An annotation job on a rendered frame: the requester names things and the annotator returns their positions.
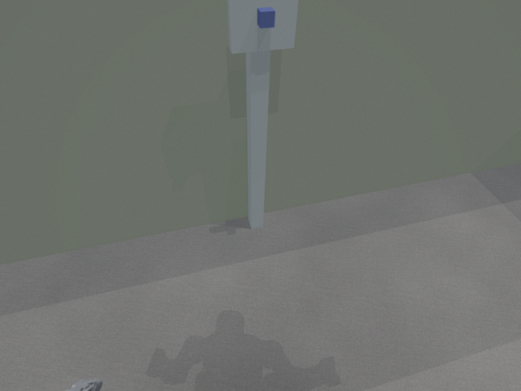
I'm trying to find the button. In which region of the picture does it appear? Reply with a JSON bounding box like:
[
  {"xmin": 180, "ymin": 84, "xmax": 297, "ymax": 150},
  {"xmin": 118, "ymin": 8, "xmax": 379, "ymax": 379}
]
[{"xmin": 257, "ymin": 7, "xmax": 275, "ymax": 29}]

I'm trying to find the panel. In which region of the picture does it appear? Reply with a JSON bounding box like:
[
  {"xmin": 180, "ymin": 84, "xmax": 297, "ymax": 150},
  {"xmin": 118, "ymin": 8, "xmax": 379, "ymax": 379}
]
[{"xmin": 227, "ymin": 0, "xmax": 299, "ymax": 229}]

